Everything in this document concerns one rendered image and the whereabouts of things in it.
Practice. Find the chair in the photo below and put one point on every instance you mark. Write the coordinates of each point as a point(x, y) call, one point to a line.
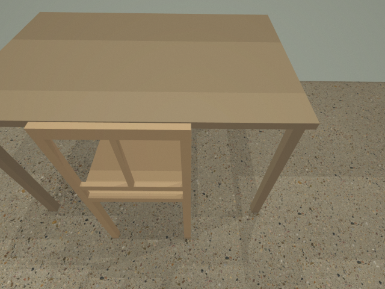
point(134, 162)

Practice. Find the table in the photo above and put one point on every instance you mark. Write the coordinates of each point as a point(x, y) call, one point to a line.
point(215, 71)

